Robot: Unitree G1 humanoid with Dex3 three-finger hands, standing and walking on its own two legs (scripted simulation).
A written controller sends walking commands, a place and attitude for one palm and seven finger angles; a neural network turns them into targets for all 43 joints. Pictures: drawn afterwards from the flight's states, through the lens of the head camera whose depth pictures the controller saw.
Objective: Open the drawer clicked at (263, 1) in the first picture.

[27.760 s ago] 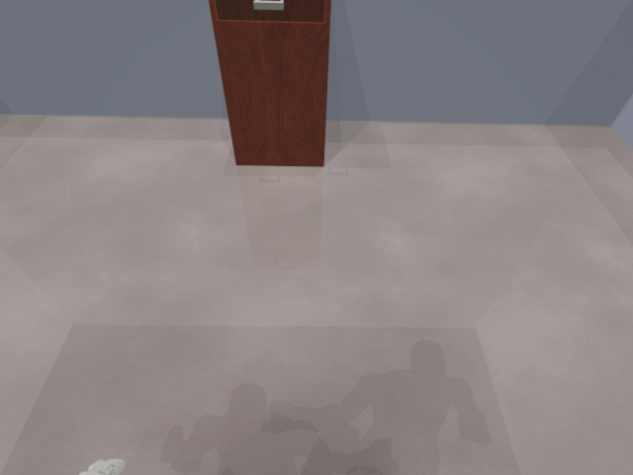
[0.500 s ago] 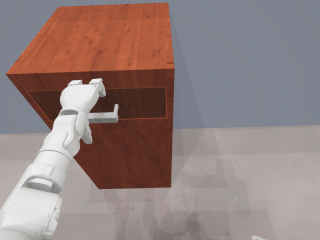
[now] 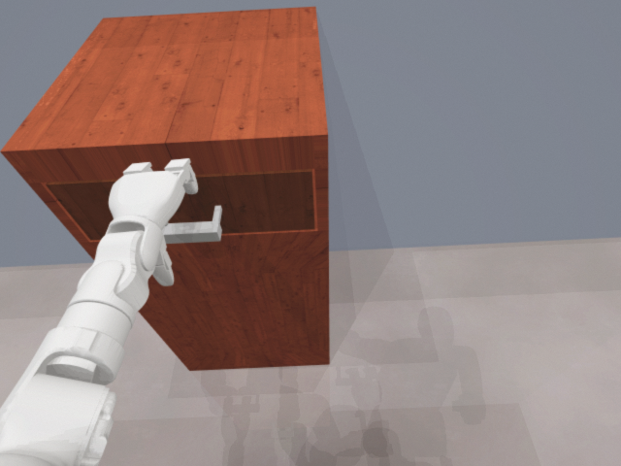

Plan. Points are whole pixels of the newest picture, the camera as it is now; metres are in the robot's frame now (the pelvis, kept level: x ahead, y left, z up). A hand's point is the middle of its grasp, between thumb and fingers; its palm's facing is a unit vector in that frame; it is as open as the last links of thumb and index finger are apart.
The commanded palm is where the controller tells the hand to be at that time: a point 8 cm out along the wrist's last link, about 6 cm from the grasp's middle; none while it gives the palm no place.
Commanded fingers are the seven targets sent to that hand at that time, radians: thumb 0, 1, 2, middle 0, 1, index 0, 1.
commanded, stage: re-aim the fingers above the handle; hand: left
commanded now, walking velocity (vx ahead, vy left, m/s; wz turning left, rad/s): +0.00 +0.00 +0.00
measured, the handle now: (188, 222) +0.48 +0.21 +0.02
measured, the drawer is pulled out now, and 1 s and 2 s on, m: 0.00 0.00 0.00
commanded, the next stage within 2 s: lower the fingers behind the handle in 1.48 s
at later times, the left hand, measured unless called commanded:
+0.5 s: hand (166, 222) +0.43 +0.21 +0.08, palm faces -0.01 -0.04 -1.00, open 13.9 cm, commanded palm +0.40 +0.21 +0.14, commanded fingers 0.00 -0.50 0.30 -0.30 -1.20 -0.30 -1.20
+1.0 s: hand (170, 228) +0.42 +0.20 +0.08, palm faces -0.04 -0.04 -1.00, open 13.9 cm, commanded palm +0.40 +0.21 +0.14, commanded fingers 0.00 -0.50 0.30 -0.30 -1.20 -0.30 -1.20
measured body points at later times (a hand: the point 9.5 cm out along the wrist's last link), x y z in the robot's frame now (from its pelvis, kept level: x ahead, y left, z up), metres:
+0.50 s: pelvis -0.01 +0.01 +0.00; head +0.03 -0.01 +0.45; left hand +0.42 +0.21 +0.13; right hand +0.08 -0.25 -0.13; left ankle +0.00 +0.13 -0.72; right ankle -0.05 -0.11 -0.72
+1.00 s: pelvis -0.01 +0.01 +0.00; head +0.02 -0.01 +0.45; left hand +0.42 +0.20 +0.13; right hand +0.09 -0.26 -0.13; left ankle +0.00 +0.13 -0.72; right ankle -0.05 -0.11 -0.72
